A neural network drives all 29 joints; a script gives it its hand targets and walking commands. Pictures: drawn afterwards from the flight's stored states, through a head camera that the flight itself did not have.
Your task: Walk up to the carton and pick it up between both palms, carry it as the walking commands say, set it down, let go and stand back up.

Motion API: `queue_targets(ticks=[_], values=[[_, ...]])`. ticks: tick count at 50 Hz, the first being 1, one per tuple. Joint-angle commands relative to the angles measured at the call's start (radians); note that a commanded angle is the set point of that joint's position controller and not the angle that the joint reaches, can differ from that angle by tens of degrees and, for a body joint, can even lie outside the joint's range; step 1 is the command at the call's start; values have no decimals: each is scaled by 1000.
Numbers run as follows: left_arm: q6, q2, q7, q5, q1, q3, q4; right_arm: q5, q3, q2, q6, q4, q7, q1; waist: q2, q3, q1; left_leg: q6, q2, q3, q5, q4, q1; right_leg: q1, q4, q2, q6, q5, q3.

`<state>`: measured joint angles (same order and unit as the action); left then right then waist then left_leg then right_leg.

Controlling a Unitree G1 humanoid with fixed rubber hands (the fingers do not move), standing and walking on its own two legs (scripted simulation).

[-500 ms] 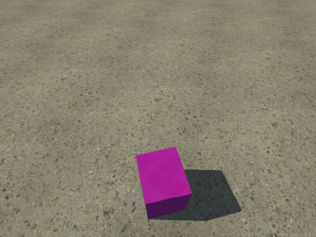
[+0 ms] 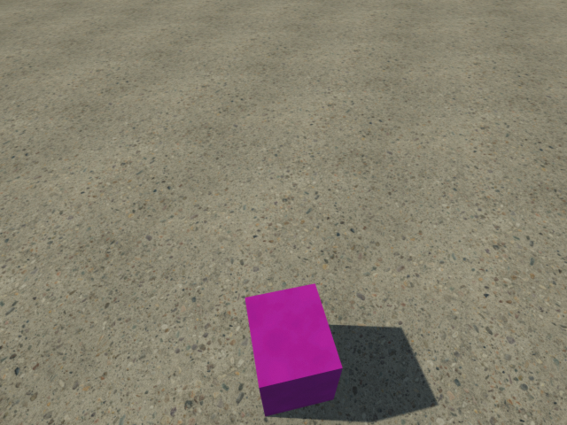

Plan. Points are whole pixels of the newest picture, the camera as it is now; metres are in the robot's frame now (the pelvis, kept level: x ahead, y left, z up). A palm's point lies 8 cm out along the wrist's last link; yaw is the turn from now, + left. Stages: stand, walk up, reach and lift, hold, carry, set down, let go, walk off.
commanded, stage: walk up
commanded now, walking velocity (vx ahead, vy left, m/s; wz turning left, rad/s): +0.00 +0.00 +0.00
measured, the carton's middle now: (290, 349) +0.49 +0.00 -0.64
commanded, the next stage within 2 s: none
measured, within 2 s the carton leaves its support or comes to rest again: neither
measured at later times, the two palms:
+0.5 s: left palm out of the picture -0.05 +0.23 -0.17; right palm out of the picture +0.08 -0.23 -0.15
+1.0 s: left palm out of the picture +0.06 +0.16 -0.12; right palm out of the picture +0.11 -0.31 -0.17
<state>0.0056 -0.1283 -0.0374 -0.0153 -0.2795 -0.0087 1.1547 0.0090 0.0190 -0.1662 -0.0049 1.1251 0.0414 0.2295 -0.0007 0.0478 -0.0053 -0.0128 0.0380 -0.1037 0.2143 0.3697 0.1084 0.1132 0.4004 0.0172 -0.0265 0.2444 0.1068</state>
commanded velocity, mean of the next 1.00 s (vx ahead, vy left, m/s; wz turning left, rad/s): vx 0.06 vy -0.08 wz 0.18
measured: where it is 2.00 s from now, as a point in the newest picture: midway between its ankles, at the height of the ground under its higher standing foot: outside the picture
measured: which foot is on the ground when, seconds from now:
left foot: down 0.00-0.88, up 0.90-1.00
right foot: down 0.00-0.50, up 0.52-0.86, down 0.88-1.00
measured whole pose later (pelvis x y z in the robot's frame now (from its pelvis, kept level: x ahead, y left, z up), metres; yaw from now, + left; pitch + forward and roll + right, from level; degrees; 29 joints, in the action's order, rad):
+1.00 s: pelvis +0.05 -0.08 -0.01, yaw +9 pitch +1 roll +2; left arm 0.00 -0.14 -0.03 -0.02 -0.21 -0.03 1.04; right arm 0.03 0.07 -0.22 -0.05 1.01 0.04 0.24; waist -0.07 0.01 0.01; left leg -0.04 0.02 0.02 0.48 0.94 0.43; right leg 0.27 0.54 0.08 -0.02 0.28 0.12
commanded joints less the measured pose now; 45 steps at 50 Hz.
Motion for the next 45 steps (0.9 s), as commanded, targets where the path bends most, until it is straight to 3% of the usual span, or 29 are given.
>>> queue_targets(ticks=[1, 6, 7, 8, 9, 10, 12, 14, 15, 17, 18, 19, 20, 21, 22, 23, 24, 25, 26, 27, 29, 32, 36, 40, 41, 42, 43, 44, 45], values=[[16, -104, -3, 0, -53, -19, -11, 2, 11, -66, 4, -11, 5, 41, 10, -8, 9, 17, 77, 80, -93, -39, -12, 65, -106, 122, 0, -196, -129], [11, -99, -3, -2, -57, -19, 1, 1, 12, -61, 2, 8, 7, 61, 22, 42, 11, 11, 78, 82, -86, -50, 10, 107, -125, 116, 0, -107, -125], [2, -105, -9, -19, -67, -13, -22, 1, 36, -105, -8, -4, 9, 91, -3, 23, 21, -2, 102, 72, 7, -3, 29, 133, -95, 126, 10, 24, -97], [-13, -176, 9, -18, -77, -59, -36, 22, 54, -164, -20, -6, 1, 156, 78, 22, 31, 91, 182, 259, 409, -21, 102, 189, 10, 106, 24, 396, -72], [-16, -155, 14, -27, -102, -56, -53, 23, 59, -168, -27, -28, -9, 104, -22, 70, 3, 90, 191, 319, 572, -44, 238, 164, 30, 110, 12, 480, -115], [-14, -136, 12, -31, -141, -51, -41, 21, 57, -157, -32, -52, -14, 32, -46, 124, -29, 74, 164, 289, 586, -40, 351, 120, 3, 115, -1, 493, -134], [2, -163, 2, -27, -216, -51, -18, 12, 44, -106, -14, -92, -19, -49, 45, 135, -71, -14, 49, 116, 399, 88, 464, -10, -165, 177, -30, 476, -217], [8, -186, -15, -18, -241, -63, -23, 14, 35, -37, 5, -98, -23, -38, 197, 76, -73, -11, 25, 27, 243, 419, 441, -18, -246, 319, -109, 385, -348], [7, -181, -21, -14, -219, -64, -34, 16, 37, -35, 9, -110, -23, -38, 200, 81, -75, -4, 30, 54, 286, 515, 473, -19, -260, 338, -136, 319, -361], [7, -166, -20, -13, -158, -59, -62, 25, 39, -32, 4, -125, -29, -15, 148, 75, -43, -4, 55, 69, 245, 510, 445, 22, -250, 297, -129, 206, -271], [-6, -150, -29, -3, -47, -32, -74, 19, 20, -39, 6, -113, -21, 14, 91, 113, 8, -12, 44, 85, 255, 429, 346, 105, -123, 251, -94, -212, -137], [-4, -150, -30, -3, -31, -34, -82, 11, 14, -24, 2, -111, -18, 63, 65, 76, 23, -15, 39, 72, 247, 314, 307, 72, -55, 260, -91, -380, -104], [-9, -135, -29, -3, -47, -44, -66, 14, 10, -13, 8, -102, -14, 85, 82, 72, 37, -5, 33, 57, 140, 171, 245, 98, 29, 194, -62, -342, -27], [-14, -122, -26, -2, -60, -47, -66, 11, 19, -36, 15, -87, -7, 137, 40, 66, 63, 14, 45, 43, -30, 37, 142, 142, 123, 146, -25, -295, 36], [-16, -93, -21, -2, -82, -38, -72, 18, 40, -115, 18, -69, 2, 174, -91, 39, 74, 56, 161, 207, -270, 9, 10, 273, 281, 73, 26, -115, 94], [-22, -69, -17, -8, -81, -33, -100, 27, 54, -194, 15, -66, 12, 234, -247, 14, 74, 133, 371, 488, -591, 4, -72, 443, 466, 15, 67, 271, 73], [-30, -90, -13, -14, -61, -44, -92, 28, 48, -189, 16, -65, 16, 233, -194, -63, 66, 203, 420, 506, -544, -34, -94, 441, 566, 47, 60, 312, -60], [-39, -86, -10, -17, -88, -46, -87, 26, 58, -201, 16, -89, 22, 168, -168, -55, 38, 201, 434, 455, -553, -28, -67, 450, 638, 70, 66, 307, -86], [-50, -125, -2, -10, -65, -60, -93, 18, 73, -200, 13, -108, 28, 135, -137, -27, 46, 231, 427, 419, -426, -49, 8, 421, 711, 84, 69, 261, -96], [-57, -117, 3, -13, -48, -55, -93, 24, 55, -173, 16, -117, 29, 109, -122, -19, 39, 193, 378, 369, -397, -43, 30, 436, 720, 94, 67, 203, -109], [-56, -110, 7, -13, -49, -49, -93, 24, 57, -177, 11, -142, 31, 49, -232, -36, 29, 202, 362, 359, -438, -22, 55, 423, 705, 95, 91, 198, -105], [-62, -104, 13, -12, -13, -44, -106, 36, 54, -167, 3, -157, 23, 18, -260, -23, 17, 173, 290, 303, -369, -36, 153, 321, 523, 82, 103, 169, -73], [-66, -95, 10, 2, 14, -38, -109, 32, 66, -165, 5, -137, 14, 35, -201, -62, 23, 143, 236, 226, -441, -10, 100, 240, 335, 35, 101, 125, -9], [-49, -109, 11, 10, -46, -38, -100, 23, 67, -156, -8, -150, 6, 10, -167, -84, -16, 96, 166, 171, -209, 53, 197, 79, 84, 19, 78, -35, 49], [-32, -130, 8, 1, -64, -45, -103, 20, 59, -117, -11, -164, 5, 21, -85, -110, -32, 60, 117, 133, -80, 114, 237, 13, 1, 68, 55, -97, 15], [-14, -189, 2, -8, -103, -59, -104, 18, 42, -63, -11, -196, 0, 17, 128, -140, -52, 0, 1, 49, 81, 284, 333, -46, -98, 258, 8, -169, -221], [-6, -247, -3, -11, -115, -61, -112, 19, 32, -25, -17, -215, 3, 9, 302, -102, -64, -26, -40, 49, 398, 478, 438, -18, -185, 432, -63, -296, -402], [0, -256, -2, -15, -64, -61, -126, 19, 48, -46, -29, -194, 8, 34, 215, -83, -27, -27, -18, 129, 416, 604, 440, 17, -163, 445, -92, -364, -406], [3, -210, 0, -11, -2, -52, -130, 17, 56, -65, -34, -175, 5, 31, 161, -90, -10, -31, 7, 165, 336, 657, 425, 44, -146, 399, -103, -338, -311]])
